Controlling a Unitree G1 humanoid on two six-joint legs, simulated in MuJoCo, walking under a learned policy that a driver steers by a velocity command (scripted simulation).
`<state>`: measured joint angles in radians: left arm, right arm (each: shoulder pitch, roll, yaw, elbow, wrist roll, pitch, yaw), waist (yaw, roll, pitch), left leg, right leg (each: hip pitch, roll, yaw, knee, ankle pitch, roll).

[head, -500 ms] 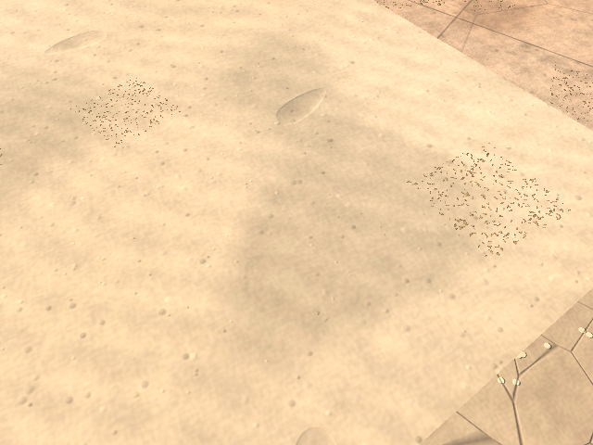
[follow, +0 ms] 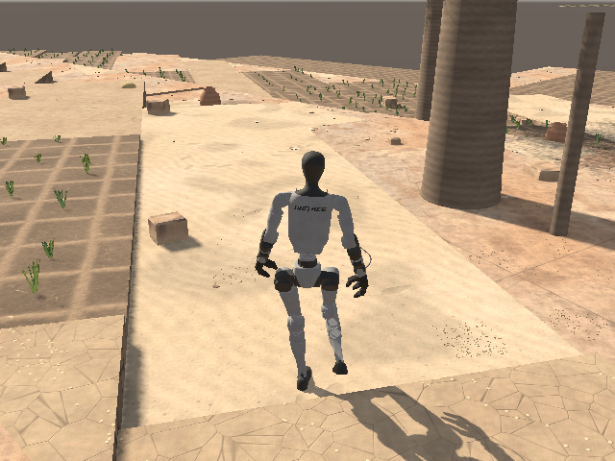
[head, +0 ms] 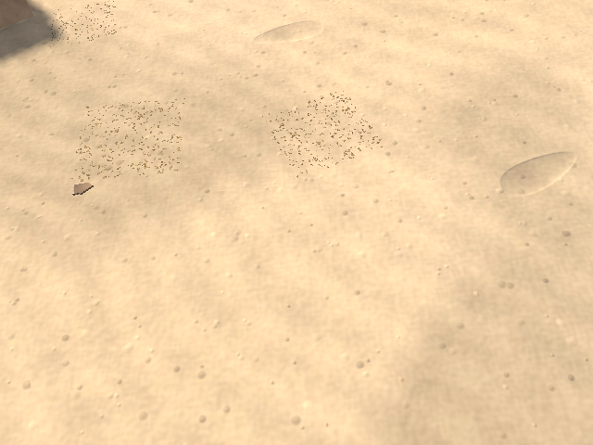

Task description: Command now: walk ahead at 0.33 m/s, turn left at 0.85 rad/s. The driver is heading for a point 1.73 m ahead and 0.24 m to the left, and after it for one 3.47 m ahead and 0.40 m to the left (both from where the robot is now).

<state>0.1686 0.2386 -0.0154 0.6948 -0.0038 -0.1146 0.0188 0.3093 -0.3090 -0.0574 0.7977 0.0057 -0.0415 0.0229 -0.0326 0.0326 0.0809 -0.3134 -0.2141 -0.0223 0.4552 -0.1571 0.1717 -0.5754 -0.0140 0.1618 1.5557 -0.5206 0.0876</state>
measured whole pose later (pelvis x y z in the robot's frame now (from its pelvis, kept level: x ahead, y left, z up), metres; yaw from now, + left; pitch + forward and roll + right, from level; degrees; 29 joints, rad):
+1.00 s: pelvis +0.22 -0.04 +0.00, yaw +28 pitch +0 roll +0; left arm 0.19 0.20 0.03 0.74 0.02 -0.01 0.01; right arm 0.18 -0.22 -0.04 0.76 -0.02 0.03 -0.01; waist -0.01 0.02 0.00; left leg -0.29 -0.03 -0.06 0.56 -0.27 0.00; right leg -0.25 -0.01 0.00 0.57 -0.32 0.01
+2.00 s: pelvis +0.71 +0.19 +0.00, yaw +9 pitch +0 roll -1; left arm 0.41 0.31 0.08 0.89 0.01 -0.04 -0.01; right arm 0.14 -0.23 0.00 0.71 -0.07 -0.09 0.01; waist 0.03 0.00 0.03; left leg -0.59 0.11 -0.09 1.23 -0.32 -0.01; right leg -0.18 0.23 0.03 0.43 -0.25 -0.18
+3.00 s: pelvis +1.62 +0.11 +0.00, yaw -10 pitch +0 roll -1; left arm 0.44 0.27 0.03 0.93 0.00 -0.11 0.01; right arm 0.14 -0.30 -0.04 0.78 0.00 -0.04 0.06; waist 0.04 0.04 0.06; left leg -0.75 0.07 0.08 0.83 0.06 0.06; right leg 0.11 0.08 -0.20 0.26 -0.37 -0.07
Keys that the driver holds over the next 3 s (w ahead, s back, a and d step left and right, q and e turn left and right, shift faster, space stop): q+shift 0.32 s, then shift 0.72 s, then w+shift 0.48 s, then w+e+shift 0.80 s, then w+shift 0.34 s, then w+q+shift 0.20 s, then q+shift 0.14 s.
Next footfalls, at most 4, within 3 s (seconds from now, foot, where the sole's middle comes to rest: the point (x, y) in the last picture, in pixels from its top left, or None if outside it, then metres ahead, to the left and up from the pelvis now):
0.18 right None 0.35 -0.15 -0.77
0.50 left None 0.21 0.09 -0.77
0.82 right None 0.31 -0.14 -0.77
1.34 left None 0.26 0.15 -0.77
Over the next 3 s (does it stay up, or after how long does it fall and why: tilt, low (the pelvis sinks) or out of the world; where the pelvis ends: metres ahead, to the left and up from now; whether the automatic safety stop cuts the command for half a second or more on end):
stays up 1.62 0.11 0.00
